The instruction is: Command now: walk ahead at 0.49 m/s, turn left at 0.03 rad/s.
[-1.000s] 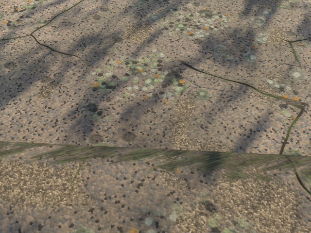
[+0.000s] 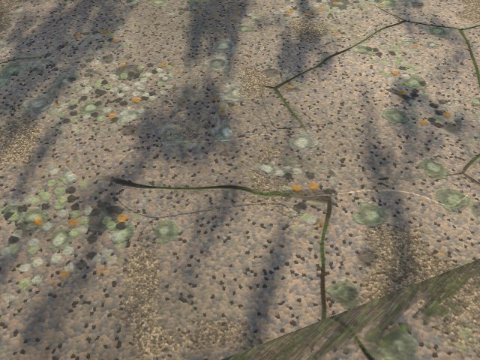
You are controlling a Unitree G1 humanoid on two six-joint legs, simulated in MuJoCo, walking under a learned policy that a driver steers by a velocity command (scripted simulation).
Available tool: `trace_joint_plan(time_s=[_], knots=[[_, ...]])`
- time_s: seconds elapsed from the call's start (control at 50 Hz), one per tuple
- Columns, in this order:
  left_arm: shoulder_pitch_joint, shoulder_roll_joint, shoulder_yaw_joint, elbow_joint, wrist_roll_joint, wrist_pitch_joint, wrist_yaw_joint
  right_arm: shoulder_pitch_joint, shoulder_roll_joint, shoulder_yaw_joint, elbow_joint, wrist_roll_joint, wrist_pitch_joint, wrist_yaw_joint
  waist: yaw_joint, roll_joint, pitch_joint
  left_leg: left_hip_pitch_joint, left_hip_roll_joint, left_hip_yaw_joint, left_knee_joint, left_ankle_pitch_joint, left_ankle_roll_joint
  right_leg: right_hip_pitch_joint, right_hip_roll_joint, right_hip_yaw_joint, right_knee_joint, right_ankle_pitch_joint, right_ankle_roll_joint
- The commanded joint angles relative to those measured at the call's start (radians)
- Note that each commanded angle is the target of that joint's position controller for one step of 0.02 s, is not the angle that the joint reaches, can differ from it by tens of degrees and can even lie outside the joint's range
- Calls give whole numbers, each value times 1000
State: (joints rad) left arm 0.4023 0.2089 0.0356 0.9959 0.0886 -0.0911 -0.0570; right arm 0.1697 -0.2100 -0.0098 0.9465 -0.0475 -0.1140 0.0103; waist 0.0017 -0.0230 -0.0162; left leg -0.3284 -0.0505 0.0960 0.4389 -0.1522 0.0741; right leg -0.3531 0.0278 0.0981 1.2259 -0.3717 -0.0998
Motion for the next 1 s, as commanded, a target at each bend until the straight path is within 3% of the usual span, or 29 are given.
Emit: trace_joint_plan(time_s=[0.02, 0.06, 0.12, 0.18, 0.3, 0.32, 0.34, 0.36, 0.38, 0.4, 0.42, 0.44, 0.46, 0.48, 0.54, 0.58, 0.62, 0.64, 0.7, 0.76, 0.8, 0.84, 0.86, 0.88, 0.9, 0.92, 0.94, 0.98, 1.0], knots=[[-104, -18, -12, -120, 22, -2, 29, 76, 28, 10, 2, 12, -15, -12, 2, 35, 1, 160, 289, -378, -312, 69, 221, -242, -138, 27, -3, 32, -23], [-104, -5, -14, -128, 6, 13, 24, 77, -11, -2, -4, 14, -34, -7, 22, 54, 28, 87, 228, -297, -341, 49, 216, -231, -135, -25, -158, -2, 13], [-186, -15, -35, -152, -6, 27, 15, 131, -55, -11, 4, -6, -31, 41, 2, 52, 44, -67, 180, -218, -348, 178, 221, -97, -110, -109, -436, 185, 64], [-288, 21, -37, -179, -10, 41, 18, 225, -93, -27, 24, -1, -26, 73, -26, 68, 42, 26, 215, -271, -285, 282, 227, -111, -98, -89, -570, 332, 71], [-419, 86, -10, -217, -40, 9, 55, 317, -119, -50, 53, -12, 10, 51, -29, 81, 20, 275, 258, -361, -123, 399, 164, -58, -69, -96, -815, 356, 23], [-352, 122, 10, -200, -54, -8, 61, 314, -108, -49, 47, -20, 14, 48, 3, 87, -31, 209, 215, -336, -51, 438, 116, 120, -78, -91, -789, 406, -23], [-190, 181, 31, -166, -64, -25, 70, 269, -59, -35, 14, -19, 7, 48, 72, 11, -162, 58, 125, -274, 158, 342, 49, 410, -161, -23, -729, 501, -128], [51, 213, 35, -137, -51, -27, 80, 351, 72, 3, -35, -33, -16, 49, 127, -250, -420, -305, -62, -183, 499, -179, -42, 900, -434, 388, -837, 421, -381], [130, 154, 31, -83, -29, -29, 86, 229, -12, -23, -31, -13, -21, 55, 179, -169, -254, -522, -4, -196, 738, -418, -18, 805, -483, 541, -962, 160, -308], [14, 132, 31, -99, -33, -38, 89, 184, -41, -37, -35, -4, -19, 39, 130, -78, -51, -541, 73, -215, 823, -322, 13, 558, -453, 415, -1004, -44, -217], [-91, 57, 9, -124, -49, -37, 92, 183, -50, -43, -17, -5, -13, 13, 74, -59, 6, -462, 120, -185, 807, -253, 14, 391, -406, 281, -1041, 6, -170], [-108, -16, -17, -129, -59, -36, 95, 206, -21, -40, -15, -20, -3, 2, 35, -59, -26, -379, 149, -197, 756, -201, 23, 339, -378, 200, -1070, 119, -149], [-139, -42, -22, -142, -56, -38, 103, 183, 22, -28, -28, -33, 2, 1, 14, -42, -1, -334, 168, -196, 730, -176, 16, 287, -361, 118, -1086, 239, -137], [-159, -31, -17, -148, -53, -43, 109, 155, 60, -18, -47, -33, 7, 6, 5, -33, -1, -307, 175, -181, 695, -186, 3, 262, -339, 46, -1094, 326, -133], [-85, 17, 2, -116, -23, -56, 106, 67, 30, -17, -97, -12, 9, 50, 31, -3, 15, -333, 183, -130, 542, -57, -31, 265, -300, -120, -1117, 492, -144], [-24, 51, 11, -84, 5, -49, 90, 25, 46, -8, -127, -17, 19, 76, 36, -28, 11, -305, 182, -100, 507, 48, -31, 240, -289, -199, -1095, 630, -146], [-23, 50, 7, -75, 10, -49, 74, 19, 17, -11, -147, -16, 29, 89, 16, -24, 25, -285, 178, -105, 476, 104, -20, 210, -301, -238, -1085, 684, -148], [-23, 53, 5, -79, 38, -45, 73, 94, 21, -6, -131, -27, 26, 106, -5, -27, 19, -229, 173, -133, 645, 200, -4, 160, -313, -245, -1022, 688, -150], [4, 36, -11, -50, 37, -50, 85, 91, -51, -29, -153, -39, 27, 104, 10, -18, 61, -368, 183, -168, 663, 136, 22, 259, -340, -243, -945, 469, -138], [56, 83, -9, -32, 24, -53, 99, -50, -36, -24, -248, -37, 23, 89, 48, -23, 75, -363, 165, -109, 623, -20, 12, 335, -360, -267, -874, 552, -113], [-12, 166, 14, -56, 18, -56, 94, -14, -53, -38, -276, -29, 17, 76, 1, -37, 61, -95, 95, -16, 567, -136, 6, 201, -330, -355, -783, 802, -73], [-92, 278, 50, -69, 31, -48, 46, 348, -144, -99, -148, -13, -14, 58, -159, 7, 18, 339, -54, 91, 408, -14, 17, -23, -248, -417, -403, 786, -39], [-95, 225, 45, -89, 36, -44, 19, 527, -232, -135, -78, -40, -36, 26, -231, 153, -39, 597, -12, -12, 287, 209, 130, -268, -140, -392, 14, 298, 15], [-61, 63, 11, -148, 25, -47, -26, 612, -255, -114, -45, -50, -43, -1, -164, 242, -219, 761, 183, -413, 169, 474, 314, -439, -2, -241, 309, -311, 52], [-264, 24, -6, -278, -42, -54, -41, 643, -211, -99, -27, -48, -61, 2, -221, 111, -72, 689, 321, -624, 32, 352, 339, -645, 29, -50, 268, -286, 12], [-388, 33, 2, -345, -55, -57, -28, 504, -140, -78, -30, -11, -81, 21, -178, 147, 127, 448, 410, -714, -3, 76, 323, -770, -36, 16, 223, -219, 2], [-317, 98, 26, -311, -45, -46, 0, 386, -61, -49, -34, 13, -73, 37, -96, 86, 135, 266, 423, -687, 62, -15, 312, -736, -102, 38, 251, -137, 12], [-146, 21, -11, -245, 18, -9, 6, 205, 2, -9, -79, -15, -32, 40, 30, -3, 113, -104, 332, -446, 134, -99, 247, -534, -156, 32, 69, 146, -13], [-78, -26, -29, -221, 52, 6, -6, 136, 22, 4, -108, -34, -21, 26, 62, 46, 121, -268, 267, -349, 141, -141, 217, -417, -153, 10, 15, 343, -38]])
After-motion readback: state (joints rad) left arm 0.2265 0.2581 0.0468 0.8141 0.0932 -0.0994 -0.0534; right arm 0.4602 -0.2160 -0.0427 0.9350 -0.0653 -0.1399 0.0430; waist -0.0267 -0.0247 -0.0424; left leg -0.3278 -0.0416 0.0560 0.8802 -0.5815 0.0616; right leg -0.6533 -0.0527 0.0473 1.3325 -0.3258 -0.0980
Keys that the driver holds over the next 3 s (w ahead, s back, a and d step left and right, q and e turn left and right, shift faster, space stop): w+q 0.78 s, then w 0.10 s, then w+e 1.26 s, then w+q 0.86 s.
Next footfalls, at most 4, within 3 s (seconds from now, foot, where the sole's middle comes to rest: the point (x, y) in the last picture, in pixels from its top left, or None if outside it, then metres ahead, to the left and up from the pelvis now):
0.34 right None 0.36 -0.12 -0.77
0.84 left None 0.40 0.17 -0.77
1.24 right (209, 297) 0.78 0.15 -0.95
1.62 left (138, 263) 0.92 0.41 -0.95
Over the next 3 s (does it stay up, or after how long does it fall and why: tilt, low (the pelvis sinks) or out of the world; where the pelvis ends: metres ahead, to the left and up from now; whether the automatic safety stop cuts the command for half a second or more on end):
stays up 1.52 0.26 -0.17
